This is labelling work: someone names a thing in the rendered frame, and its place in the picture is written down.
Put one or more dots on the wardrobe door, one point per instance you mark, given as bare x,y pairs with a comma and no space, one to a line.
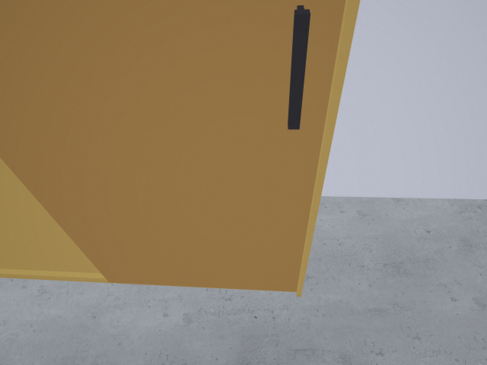
30,239
155,132

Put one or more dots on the handle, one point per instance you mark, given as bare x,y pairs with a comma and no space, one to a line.
298,64

